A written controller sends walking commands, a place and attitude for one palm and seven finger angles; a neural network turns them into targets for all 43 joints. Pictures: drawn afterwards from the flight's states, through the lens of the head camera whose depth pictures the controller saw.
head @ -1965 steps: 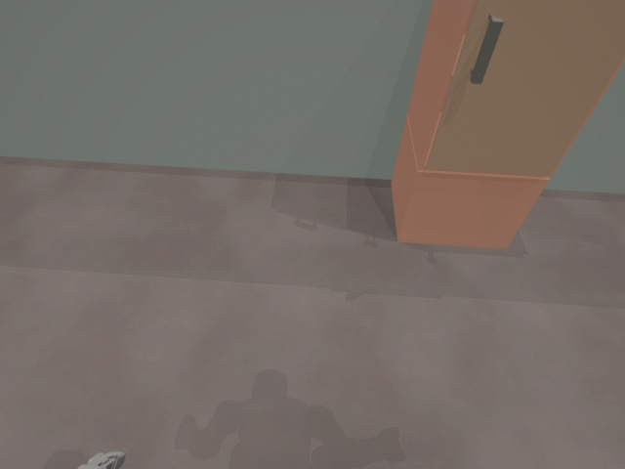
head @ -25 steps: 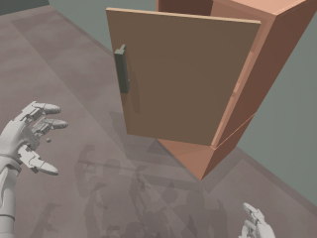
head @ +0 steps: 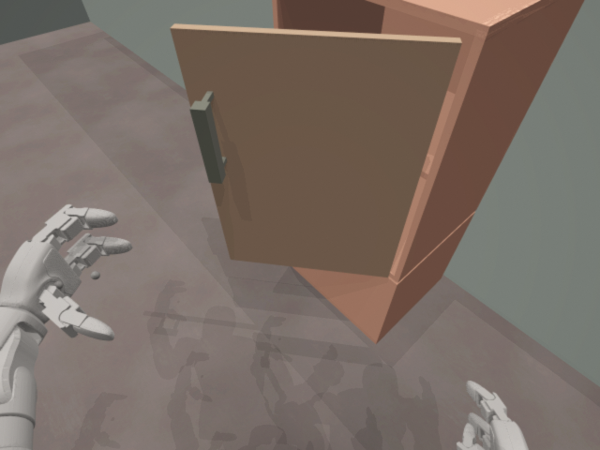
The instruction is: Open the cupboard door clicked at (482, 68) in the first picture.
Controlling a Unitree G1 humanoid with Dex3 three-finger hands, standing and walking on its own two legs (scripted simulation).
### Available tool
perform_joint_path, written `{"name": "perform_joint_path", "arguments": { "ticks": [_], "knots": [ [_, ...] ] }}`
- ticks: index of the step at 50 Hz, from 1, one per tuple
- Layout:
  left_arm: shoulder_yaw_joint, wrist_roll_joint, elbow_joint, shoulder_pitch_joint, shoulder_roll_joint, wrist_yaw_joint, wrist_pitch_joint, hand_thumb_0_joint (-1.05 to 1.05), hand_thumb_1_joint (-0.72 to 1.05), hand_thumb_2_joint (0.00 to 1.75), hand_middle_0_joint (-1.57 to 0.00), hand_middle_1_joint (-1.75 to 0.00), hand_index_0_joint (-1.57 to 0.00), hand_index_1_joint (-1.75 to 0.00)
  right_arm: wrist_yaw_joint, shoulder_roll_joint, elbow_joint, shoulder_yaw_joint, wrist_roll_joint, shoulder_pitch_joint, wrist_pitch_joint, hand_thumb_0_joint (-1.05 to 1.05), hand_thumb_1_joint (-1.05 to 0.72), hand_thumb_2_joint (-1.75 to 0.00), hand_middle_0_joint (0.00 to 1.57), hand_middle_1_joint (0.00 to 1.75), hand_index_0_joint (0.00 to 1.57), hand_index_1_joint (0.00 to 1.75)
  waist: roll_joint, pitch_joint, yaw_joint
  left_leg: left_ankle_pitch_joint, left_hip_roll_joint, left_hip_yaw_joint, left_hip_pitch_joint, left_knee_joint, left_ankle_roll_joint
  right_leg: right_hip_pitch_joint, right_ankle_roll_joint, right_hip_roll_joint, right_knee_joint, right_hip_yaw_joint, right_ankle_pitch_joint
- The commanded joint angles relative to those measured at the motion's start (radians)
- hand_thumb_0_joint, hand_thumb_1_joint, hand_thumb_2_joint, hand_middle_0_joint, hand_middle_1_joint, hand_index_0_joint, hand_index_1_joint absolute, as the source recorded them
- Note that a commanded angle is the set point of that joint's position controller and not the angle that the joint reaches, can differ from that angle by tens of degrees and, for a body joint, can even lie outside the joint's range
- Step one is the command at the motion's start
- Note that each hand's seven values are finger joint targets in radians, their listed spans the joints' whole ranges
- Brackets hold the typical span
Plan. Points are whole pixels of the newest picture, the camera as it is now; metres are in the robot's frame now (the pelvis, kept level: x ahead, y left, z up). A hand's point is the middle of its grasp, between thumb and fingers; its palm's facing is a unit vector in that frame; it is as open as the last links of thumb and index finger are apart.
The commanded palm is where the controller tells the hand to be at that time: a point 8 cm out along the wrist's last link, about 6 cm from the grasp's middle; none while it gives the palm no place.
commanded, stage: move the hooked fingers beside the handle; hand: left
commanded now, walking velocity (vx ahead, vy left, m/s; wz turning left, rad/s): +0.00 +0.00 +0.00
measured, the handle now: (213, 138) +0.60 +0.20 +0.09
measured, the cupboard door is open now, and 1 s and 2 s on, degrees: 40 40 40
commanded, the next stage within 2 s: none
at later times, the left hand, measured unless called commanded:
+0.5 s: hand (128, 226) +0.37 +0.26 +0.11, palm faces -0.08 -1.00 +0.00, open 14.0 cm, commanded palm +0.35 +0.32 +0.11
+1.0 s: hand (151, 188) +0.45 +0.26 +0.11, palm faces -0.08 -1.00 +0.02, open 14.0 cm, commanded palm +0.43 +0.32 +0.10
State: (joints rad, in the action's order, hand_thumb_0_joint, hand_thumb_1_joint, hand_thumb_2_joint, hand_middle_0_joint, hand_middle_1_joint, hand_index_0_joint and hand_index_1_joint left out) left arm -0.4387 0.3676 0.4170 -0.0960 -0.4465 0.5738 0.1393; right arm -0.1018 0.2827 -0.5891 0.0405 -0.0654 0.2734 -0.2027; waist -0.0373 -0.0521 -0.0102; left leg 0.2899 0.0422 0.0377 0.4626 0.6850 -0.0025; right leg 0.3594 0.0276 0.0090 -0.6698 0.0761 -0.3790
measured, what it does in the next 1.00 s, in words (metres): stands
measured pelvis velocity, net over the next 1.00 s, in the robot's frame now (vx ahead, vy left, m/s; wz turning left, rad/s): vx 0.00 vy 0.02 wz -0.03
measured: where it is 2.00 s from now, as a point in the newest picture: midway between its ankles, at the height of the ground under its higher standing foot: outside the picture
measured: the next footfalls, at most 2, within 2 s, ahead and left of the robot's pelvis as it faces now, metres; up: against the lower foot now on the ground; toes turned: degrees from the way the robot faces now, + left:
none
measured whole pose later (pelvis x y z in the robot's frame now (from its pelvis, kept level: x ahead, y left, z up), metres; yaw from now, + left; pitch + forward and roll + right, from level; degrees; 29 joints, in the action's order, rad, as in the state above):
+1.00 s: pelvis +0.00 +0.02 -0.01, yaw -2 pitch +12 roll -2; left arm -0.42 0.21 1.06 -0.73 -0.56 0.50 0.27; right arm -0.07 0.29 -0.63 0.04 -0.04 0.36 -0.03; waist -0.01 -0.07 0.09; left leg 0.33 0.04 0.06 0.66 0.78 -0.03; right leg 0.55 0.00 0.00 -0.75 0.05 -0.40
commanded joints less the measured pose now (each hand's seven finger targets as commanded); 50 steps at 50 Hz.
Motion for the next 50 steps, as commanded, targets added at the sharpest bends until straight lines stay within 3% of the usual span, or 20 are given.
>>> {"name": "perform_joint_path", "arguments": {
  "ticks": [1, 4, 5, 8, 11, 14, 17, 19, 25, 28, 29, 30, 31, 35, 38, 40, 42, 46, 49, 50],
  "knots": [
    [-0.092, 0.04, -0.189, -0.246, -0.287, 0.0, 0.064, 0.0, -0.5, 0.3, -0.3, -1.2, -0.3, -1.2, -0.013, 0.137, 0.147, -0.054, -0.006, -0.055, -0.055, 0.0, -0.9, -0.9, 0.2, 0.3, 0.2, 0.3, 0.025, -0.2, 0.008, -0.168, -0.045, -0.032, -0.171, -0.047, -0.037, 0.012, -0.036, 0.001, 0.123, -0.084, 0.302],
    [-0.09, 0.028, -0.16, -0.335, -0.307, -0.006, 0.073, 0.0, -0.5, 0.3, -0.3, -1.2, -0.3, -1.2, -0.019, 0.138, 0.132, -0.052, -0.007, -0.051, -0.05, 0.0, -0.9, -0.9, 0.2, 0.3, 0.2, 0.3, -0.015, -0.167, 0.022, -0.135, -0.045, -0.036, -0.164, -0.052, -0.034, 0.049, -0.031, 0.002, 0.127, -0.078, 0.253],
    [-0.086, 0.033, -0.155, -0.373, -0.311, -0.008, 0.078, 0.0, -0.5, 0.3, -0.3, -1.2, -0.3, -1.2, -0.022, 0.14, 0.128, -0.05, -0.006, -0.05, -0.047, 0.0, -0.9, -0.9, 0.2, 0.3, 0.2, 0.3, 0.011, -0.167, 0.023, -0.136, -0.044, -0.035, -0.156, -0.044, -0.034, 0.039, -0.032, 0.001, 0.129, -0.092, 0.249],
    [-0.057, 0.011, -0.091, -0.457, -0.304, -0.007, 0.083, 0.0, -0.5, 0.3, -0.3, -1.2, -0.3, -1.2, -0.029, 0.138, 0.116, -0.049, -0.008, -0.04, -0.041, 0.0, -0.9, -0.9, 0.2, 0.3, 0.2, 0.3, -0.036, -0.19, 0.038, -0.122, -0.046, -0.034, -0.168, -0.041, -0.036, 0.063, -0.03, 0.0, 0.126, -0.092, 0.235],
    [-0.059, -0.001, -0.009, -0.525, -0.334, -0.005, 0.093, 0.0, -0.5, 0.3, -0.3, -1.2, -0.3, -1.2, -0.032, 0.146, 0.102, -0.05, -0.008, -0.029, -0.03, 0.0, -0.9, -0.9, 0.2, 0.3, 0.2, 0.3, 0.0, -0.197, 0.04, -0.11, -0.043, -0.04, -0.146, -0.039, -0.036, 0.061, -0.028, -0.001, 0.122, -0.094, 0.212],
    [-0.034, -0.015, 0.042, -0.576, -0.325, -0.001, 0.103, 0.0, -0.5, 0.3, -0.3, -1.2, -0.3, -1.2, -0.029, 0.149, 0.094, -0.051, -0.008, -0.019, -0.021, 0.0, -0.9, -0.9, 0.2, 0.3, 0.2, 0.3, -0.052, -0.221, 0.041, -0.115, -0.045, -0.042, -0.168, -0.039, -0.036, 0.083, -0.019, 0.002, 0.11, -0.077, 0.214],
    [-0.044, -0.022, 0.107, -0.616, -0.349, -0.005, 0.105, 0.0, -0.5, 0.3, -0.3, -1.2, -0.3, -1.2, -0.024, 0.156, 0.092, -0.054, -0.006, -0.003, -0.008, 0.0, -0.9, -0.9, 0.2, 0.3, 0.2, 0.3, -0.009, -0.241, 0.04, -0.115, -0.042, -0.046, -0.148, -0.034, -0.036, 0.08, -0.019, 0.005, 0.1, -0.076, 0.214],
    [-0.031, -0.034, 0.12, -0.625, -0.336, -0.011, 0.109, 0.0, -0.5, 0.3, -0.3, -1.2, -0.3, -1.2, -0.018, 0.157, 0.097, -0.055, -0.005, 0.007, 0.001, 0.0, -0.9, -0.9, 0.2, 0.3, 0.2, 0.3, -0.05, -0.261, 0.033, -0.137, -0.042, -0.05, -0.162, -0.037, -0.034, 0.086, -0.01, 0.008, 0.082, -0.058, 0.232],
    [-0.055, -0.053, 0.21, -0.737, -0.383, -0.043, 0.124, 0.0, -0.5, 0.3, -0.3, -1.2, -0.3, -1.2, -0.01, 0.168, 0.092, -0.058, 0.001, 0.045, 0.035, 0.0, -0.9, -0.9, 0.2, 0.3, 0.2, 0.3, 0.004, -0.259, 0.043, -0.136, -0.039, -0.05, -0.125, -0.026, -0.037, 0.099, -0.01, 0.017, 0.067, -0.057, 0.228],
    [-0.077, -0.074, 0.221, -0.77, -0.416, -0.049, 0.148, 0.0, -0.5, 0.3, -0.3, -1.2, -0.3, -1.2, -0.004, 0.173, 0.088, -0.065, 0.006, 0.07, 0.049, 0.0, -0.9, -0.9, 0.2, 0.3, 0.2, 0.3, -0.05, -0.318, 0.041, -0.18, -0.034, -0.055, -0.155, -0.02, -0.033, 0.098, -0.007, 0.019, 0.049, -0.051, 0.266],
    [-0.051, -0.079, 0.222, -0.778, -0.388, -0.048, 0.153, 0.0, -0.5, 0.3, -0.3, -1.2, -0.3, -1.2, -0.001, 0.17, 0.089, -0.065, 0.006, 0.074, 0.053, 0.0, -0.9, -0.9, 0.2, 0.3, 0.2, 0.3, -0.069, -0.326, 0.047, -0.19, -0.033, -0.053, -0.174, -0.017, -0.032, 0.115, -0.006, 0.021, 0.046, -0.047, 0.269],
    [-0.039, -0.075, 0.219, -0.82, -0.38, -0.047, 0.162, 0.0, -0.5, 0.3, -0.3, -1.2, -0.3, -1.2, -0.003, 0.171, 0.084, -0.065, 0.007, 0.08, 0.058, 0.0, -0.9, -0.9, 0.2, 0.3, 0.2, 0.3, -0.05, -0.332, 0.06, -0.203, -0.031, -0.054, -0.178, -0.008, -0.035, 0.118, -0.005, 0.026, 0.042, -0.047, 0.28],
    [-0.051, -0.081, 0.238, -0.837, -0.402, -0.049, 0.167, 0.0, -0.5, 0.3, -0.3, -1.2, -0.3, -1.2, -0.002, 0.174, 0.076, -0.067, 0.008, 0.088, 0.063, 0.0, -0.9, -0.9, 0.2, 0.3, 0.2, 0.3, -0.066, -0.33, 0.06, -0.195, -0.028, -0.061, -0.178, -0.011, -0.031, 0.134, -0.005, 0.026, 0.043, -0.045, 0.266],
    [-0.013, -0.088, 0.297, -0.904, -0.373, -0.044, 0.173, 0.0, -0.5, 0.3, -0.3, -1.2, -0.3, -1.2, -0.001, 0.178, 0.065, -0.068, 0.008, 0.11, 0.082, 0.0, -0.9, -0.9, 0.2, 0.3, 0.2, 0.3, -0.062, -0.319, 0.08, -0.199, -0.024, -0.069, -0.186, -0.004, -0.032, 0.176, -0.001, 0.032, 0.038, -0.037, 0.252],
    [-0.028, -0.104, 0.328, -0.926, -0.399, -0.051, 0.178, 0.0, -0.5, 0.3, -0.3, -1.2, -0.3, -1.2, 0.004, 0.185, 0.053, -0.073, 0.013, 0.13, 0.095, 0.0, -0.9, -0.9, 0.2, 0.3, 0.2, 0.3, -0.091, -0.348, 0.077, -0.226, -0.019, -0.082, -0.21, 0.0, -0.024, 0.199, -0.001, 0.029, 0.028, -0.032, 0.255],
    [0.001, -0.102, 0.329, -0.955, -0.362, -0.056, 0.185, 0.0, -0.5, 0.3, -0.3, -1.2, -0.3, -1.2, 0.008, 0.181, 0.053, -0.073, 0.016, 0.139, 0.102, 0.0, -0.9, -0.9, 0.2, 0.3, 0.2, 0.3, -0.074, -0.361, 0.085, -0.264, -0.017, -0.088, -0.225, 0.009, -0.025, 0.206, 0.001, 0.034, 0.02, -0.027, 0.27],
    [-0.004, -0.11, 0.354, -0.96, -0.367, -0.064, 0.183, 0.0, -0.5, 0.3, -0.3, -1.2, -0.3, -1.2, 0.013, 0.185, 0.048, -0.075, 0.019, 0.149, 0.112, 0.0, -0.9, -0.9, 0.2, 0.3, 0.2, 0.3, -0.077, -0.384, 0.086, -0.269, -0.014, -0.087, -0.232, 0.013, -0.023, 0.215, -0.003, 0.032, 0.017, -0.028, 0.274],
    [-0.038, -0.124, 0.429, -1.006, -0.42, -0.08, 0.182, 0.0, -0.5, 0.3, -0.3, -1.2, -0.3, -1.2, 0.015, 0.19, 0.042, -0.074, 0.02, 0.163, 0.136, 0.0, -0.9, -0.9, 0.2, 0.3, 0.2, 0.3, -0.033, -0.356, 0.096, -0.258, -0.014, -0.079, -0.178, 0.023, -0.027, 0.214, -0.007, 0.033, 0.011, -0.031, 0.284],
    [-0.044, -0.152, 0.481, -1.08, -0.462, -0.088, 0.191, 0.0, -0.5, 0.3, -0.3, -1.2, -0.3, -1.2, 0.014, 0.194, 0.034, -0.072, 0.022, 0.176, 0.151, 0.0, -0.9, -0.9, 0.2, 0.3, 0.2, 0.3, -0.059, -0.335, 0.112, -0.221, -0.013, -0.08, -0.147, 0.033, -0.029, 0.247, -0.009, 0.032, 0.008, -0.037, 0.253],
    [-0.041, -0.148, 0.459, -1.124, -0.464, -0.09, 0.207, 0.0, -0.5, 0.3, -0.3, -1.2, -0.3, -1.2, 0.013, 0.193, 0.032, -0.071, 0.024, 0.181, 0.154, 0.0, -0.9, -0.9, 0.2, 0.3, 0.2, 0.3, -0.061, -0.363, 0.117, -0.25, -0.015, -0.078, -0.155, 0.044, -0.031, 0.234, -0.007, 0.036, -0.001, -0.038, 0.276]
  ]
}}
